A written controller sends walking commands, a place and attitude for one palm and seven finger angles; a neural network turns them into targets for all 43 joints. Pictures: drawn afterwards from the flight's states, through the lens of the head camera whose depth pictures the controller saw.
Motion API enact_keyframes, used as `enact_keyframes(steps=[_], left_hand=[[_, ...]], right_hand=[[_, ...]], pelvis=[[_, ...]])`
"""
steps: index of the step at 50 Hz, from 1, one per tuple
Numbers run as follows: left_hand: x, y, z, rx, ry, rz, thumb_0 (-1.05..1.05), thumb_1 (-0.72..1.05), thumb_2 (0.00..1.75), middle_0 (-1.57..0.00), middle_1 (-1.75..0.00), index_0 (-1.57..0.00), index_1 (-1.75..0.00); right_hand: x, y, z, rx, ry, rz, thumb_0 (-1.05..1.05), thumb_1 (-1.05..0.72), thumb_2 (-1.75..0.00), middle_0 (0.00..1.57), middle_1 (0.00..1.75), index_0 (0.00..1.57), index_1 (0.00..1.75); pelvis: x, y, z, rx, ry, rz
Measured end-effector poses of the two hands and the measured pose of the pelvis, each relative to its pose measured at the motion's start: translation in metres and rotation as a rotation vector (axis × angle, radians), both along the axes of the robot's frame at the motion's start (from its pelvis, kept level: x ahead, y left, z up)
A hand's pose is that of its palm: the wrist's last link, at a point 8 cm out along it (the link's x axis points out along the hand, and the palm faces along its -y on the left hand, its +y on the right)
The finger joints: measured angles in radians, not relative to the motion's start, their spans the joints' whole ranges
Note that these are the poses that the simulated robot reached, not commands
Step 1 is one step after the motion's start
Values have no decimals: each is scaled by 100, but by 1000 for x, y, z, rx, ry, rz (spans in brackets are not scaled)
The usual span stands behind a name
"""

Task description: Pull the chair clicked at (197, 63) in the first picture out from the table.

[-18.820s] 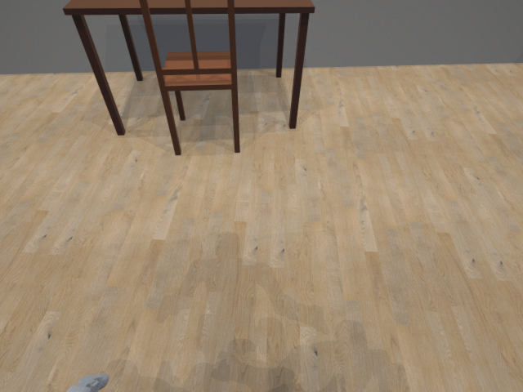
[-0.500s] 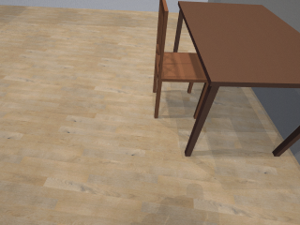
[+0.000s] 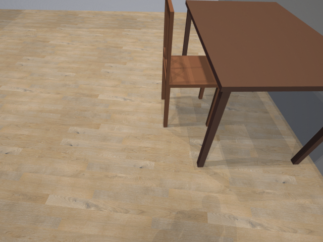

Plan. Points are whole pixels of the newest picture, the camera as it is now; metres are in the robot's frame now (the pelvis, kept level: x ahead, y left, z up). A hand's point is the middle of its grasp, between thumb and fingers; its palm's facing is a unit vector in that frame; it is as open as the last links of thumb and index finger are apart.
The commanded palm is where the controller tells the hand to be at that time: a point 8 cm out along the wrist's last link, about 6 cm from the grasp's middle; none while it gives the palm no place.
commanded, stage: look again from close up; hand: left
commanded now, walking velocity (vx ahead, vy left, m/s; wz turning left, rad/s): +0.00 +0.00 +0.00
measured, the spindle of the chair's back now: (167, 35) +1.32 +0.04 -0.08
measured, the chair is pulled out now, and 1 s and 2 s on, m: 0.00 0.00 0.00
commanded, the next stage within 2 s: none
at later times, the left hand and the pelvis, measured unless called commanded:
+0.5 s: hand out of the picture -0.02 +0.16 -0.18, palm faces +0.04 -0.99 -0.14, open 7.4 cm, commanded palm none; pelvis +0.00 +0.01 +0.00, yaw +0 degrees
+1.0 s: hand out of the picture -0.02 +0.16 -0.18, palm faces +0.04 -0.99 -0.14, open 7.4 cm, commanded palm none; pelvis +0.01 +0.01 +0.00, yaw +0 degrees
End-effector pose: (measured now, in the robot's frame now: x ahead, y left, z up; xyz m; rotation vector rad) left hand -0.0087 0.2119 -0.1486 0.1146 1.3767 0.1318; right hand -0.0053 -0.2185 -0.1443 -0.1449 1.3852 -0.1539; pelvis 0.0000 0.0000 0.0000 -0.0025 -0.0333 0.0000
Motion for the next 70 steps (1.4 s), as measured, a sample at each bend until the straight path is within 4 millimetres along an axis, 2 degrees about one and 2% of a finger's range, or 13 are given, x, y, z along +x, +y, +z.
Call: enact_keyframes(steps=[7,14,36,51,70], left_hand=[[-1,3,2,8,5,-2,1,91,90,-20,-30,-20,-30],[-6,1,1,4,18,3,1,91,90,-20,-30,-20,-30],[-20,-7,-4,-32,56,24,0,91,90,-20,-30,-20,-30],[-13,-1,-2,-18,57,25,0,91,90,-20,-30,-20,-30],[-2,-5,-2,-18,43,26,0,91,90,-20,-30,-20,-30]], right_hand=[[-28,15,-4,36,60,-26,0,-91,-90,20,30,20,30],[-37,24,-5,53,74,-39,1,-91,-90,20,30,20,30],[-14,25,-2,28,23,-30,1,-91,-90,20,30,20,29],[-13,29,-3,37,38,-29,0,-91,-90,20,30,20,30],[-6,26,-4,36,32,-27,0,-91,-90,20,30,20,30]], pelvis=[[-2,2,0,1,2,-1],[-3,4,-1,4,4,-3],[2,9,-1,3,9,-4],[8,10,-1,3,12,0],[14,8,-1,4,10,1]])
